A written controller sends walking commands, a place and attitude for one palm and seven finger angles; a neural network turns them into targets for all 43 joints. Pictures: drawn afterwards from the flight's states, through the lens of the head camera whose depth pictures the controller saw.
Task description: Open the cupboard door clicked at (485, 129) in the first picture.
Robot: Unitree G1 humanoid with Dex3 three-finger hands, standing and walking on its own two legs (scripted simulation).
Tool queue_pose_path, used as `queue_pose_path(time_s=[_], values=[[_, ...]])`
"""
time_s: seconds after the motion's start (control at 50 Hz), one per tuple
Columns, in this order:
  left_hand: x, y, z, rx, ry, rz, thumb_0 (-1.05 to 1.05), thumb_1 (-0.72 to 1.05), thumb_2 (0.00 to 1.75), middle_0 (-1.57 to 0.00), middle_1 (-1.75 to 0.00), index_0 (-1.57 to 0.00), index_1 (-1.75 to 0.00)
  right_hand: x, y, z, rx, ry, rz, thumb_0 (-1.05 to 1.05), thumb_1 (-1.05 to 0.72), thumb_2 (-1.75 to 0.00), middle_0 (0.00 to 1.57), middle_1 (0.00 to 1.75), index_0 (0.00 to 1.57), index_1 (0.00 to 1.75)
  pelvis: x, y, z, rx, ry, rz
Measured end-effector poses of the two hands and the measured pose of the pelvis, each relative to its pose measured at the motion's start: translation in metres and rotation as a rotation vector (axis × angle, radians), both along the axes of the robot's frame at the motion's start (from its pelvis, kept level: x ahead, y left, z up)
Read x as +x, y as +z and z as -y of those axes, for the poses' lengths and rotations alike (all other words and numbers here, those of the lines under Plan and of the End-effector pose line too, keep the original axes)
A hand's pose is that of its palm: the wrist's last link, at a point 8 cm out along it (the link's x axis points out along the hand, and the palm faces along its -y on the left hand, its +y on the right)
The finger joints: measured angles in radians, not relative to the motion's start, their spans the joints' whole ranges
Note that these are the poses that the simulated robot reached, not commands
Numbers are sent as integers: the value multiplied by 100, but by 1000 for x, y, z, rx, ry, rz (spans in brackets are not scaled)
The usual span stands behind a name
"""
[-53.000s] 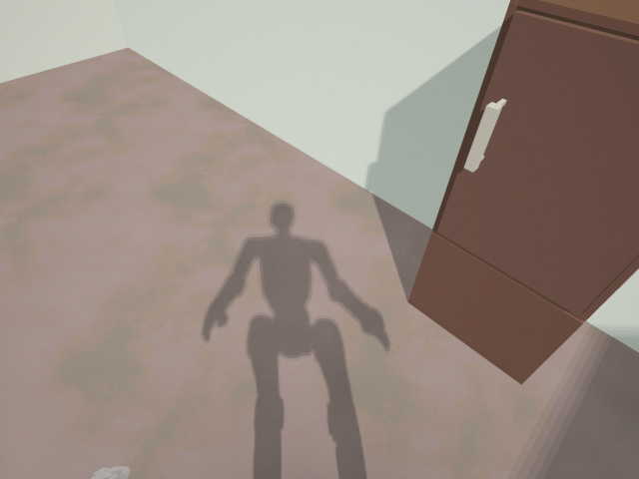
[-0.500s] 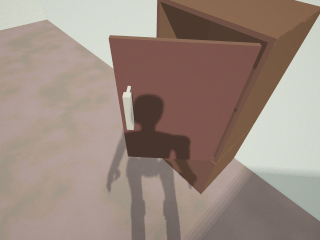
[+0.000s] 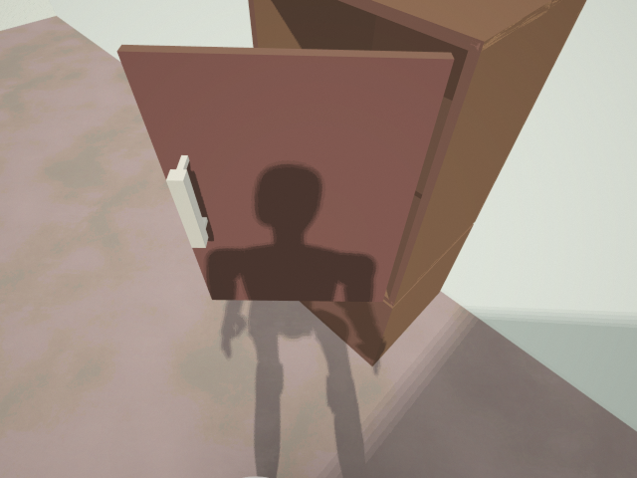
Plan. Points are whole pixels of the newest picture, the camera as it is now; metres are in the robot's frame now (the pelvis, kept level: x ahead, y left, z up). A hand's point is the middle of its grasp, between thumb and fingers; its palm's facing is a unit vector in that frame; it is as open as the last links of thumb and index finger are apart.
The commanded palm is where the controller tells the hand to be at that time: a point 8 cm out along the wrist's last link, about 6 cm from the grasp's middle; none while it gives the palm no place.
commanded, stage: come to a stop and stand still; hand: left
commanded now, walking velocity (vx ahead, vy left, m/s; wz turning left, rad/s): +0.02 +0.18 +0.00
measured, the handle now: (192, 203) +0.51 +0.24 +0.02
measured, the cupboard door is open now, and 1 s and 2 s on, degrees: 44 44 44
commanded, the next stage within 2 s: look again from close up in 0.66 s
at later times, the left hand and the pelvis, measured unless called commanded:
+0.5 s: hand out of the picture -0.02 +0.21 -0.18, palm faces +0.01 -0.99 -0.17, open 7.3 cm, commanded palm none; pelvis -0.01 +0.04 +0.01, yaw +0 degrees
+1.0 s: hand out of the picture +0.01 +0.21 -0.16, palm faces +0.00 -0.97 -0.24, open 7.4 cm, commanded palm none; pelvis +0.00 +0.02 +0.00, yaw +0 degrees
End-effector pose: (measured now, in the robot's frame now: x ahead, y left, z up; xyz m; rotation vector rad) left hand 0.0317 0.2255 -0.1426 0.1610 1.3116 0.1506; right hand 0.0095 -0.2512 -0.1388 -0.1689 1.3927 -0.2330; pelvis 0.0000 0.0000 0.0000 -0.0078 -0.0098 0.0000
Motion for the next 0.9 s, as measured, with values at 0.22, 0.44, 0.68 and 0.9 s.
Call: queue_pose_path(time_s=[0.22,0.44,0.68,0.9], values=[[-11,-9,-37,-6,39,7,0,91,90,-20,-30,-21,-30,16,12,-37,-7,56,96,0,-90,-90,20,30,20,29,-10,0,-25,9,-1,15],[-42,-4,-41,-23,8,-70,0,91,90,-19,-30,-20,-30,14,12,-61,26,54,106,0,-94,-90,20,30,20,30,-15,6,-40,6,-10,11],[-67,-3,-26,-44,8,-157,0,91,90,-20,-30,-20,-30,-13,10,-64,45,35,13,0,-92,-90,20,30,20,30,-9,9,-38,7,-6,5],[-48,8,-31,24,12,-90,0,91,90,-20,-30,-20,-30,0,-8,-59,88,76,66,1,-93,-90,20,30,20,30,0,2,-32,12,7,7]])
